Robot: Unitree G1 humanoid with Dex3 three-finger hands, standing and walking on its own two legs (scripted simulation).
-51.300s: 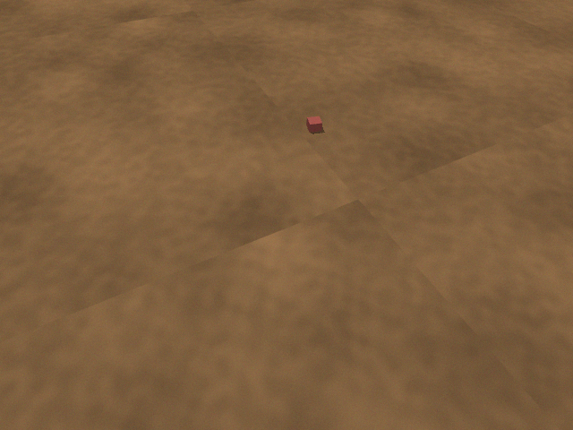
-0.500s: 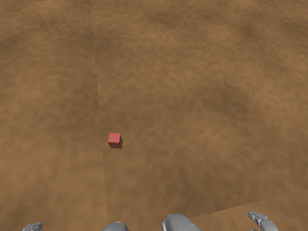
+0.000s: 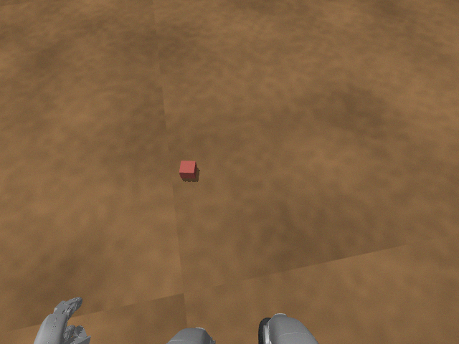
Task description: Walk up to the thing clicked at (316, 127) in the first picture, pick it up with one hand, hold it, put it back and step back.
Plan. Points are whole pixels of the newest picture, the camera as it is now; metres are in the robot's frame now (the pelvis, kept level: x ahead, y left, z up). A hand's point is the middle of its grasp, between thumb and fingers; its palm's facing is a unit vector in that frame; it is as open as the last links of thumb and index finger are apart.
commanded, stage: step back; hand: left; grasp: from above
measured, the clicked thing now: (188, 169) +0.89 +0.23 -0.73
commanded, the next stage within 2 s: stand in 1.50 s
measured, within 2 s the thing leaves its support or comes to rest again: neither
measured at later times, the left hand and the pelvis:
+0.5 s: hand out of the picture -0.13 +0.25 -0.14, palm faces -0.04 -0.91 -0.42, open 7.4 cm; pelvis -0.17 -0.02 +0.00, yaw -5 degrees
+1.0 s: hand out of the picture -0.11 +0.25 -0.14, palm faces -0.01 -0.91 -0.42, open 7.4 cm; pelvis -0.19 -0.03 +0.00, yaw -1 degrees
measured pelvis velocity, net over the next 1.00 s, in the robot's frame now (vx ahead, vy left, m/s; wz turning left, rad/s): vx -0.19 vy -0.03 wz -0.01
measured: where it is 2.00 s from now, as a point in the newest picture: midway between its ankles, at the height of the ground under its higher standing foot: outside the picture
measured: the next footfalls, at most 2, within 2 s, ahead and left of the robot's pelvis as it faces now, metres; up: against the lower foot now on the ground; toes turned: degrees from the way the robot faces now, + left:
left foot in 0.06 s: -0.01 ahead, +0.12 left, +0.00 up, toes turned -1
right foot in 0.40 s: -0.16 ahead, -0.13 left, +0.00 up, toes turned -2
